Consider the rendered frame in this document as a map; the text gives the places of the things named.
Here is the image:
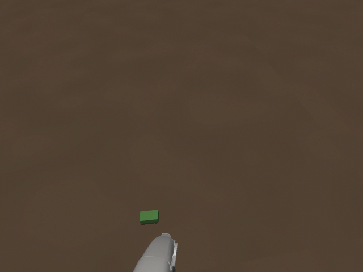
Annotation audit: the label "small box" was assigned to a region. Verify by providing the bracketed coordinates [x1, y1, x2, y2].
[140, 210, 159, 224]

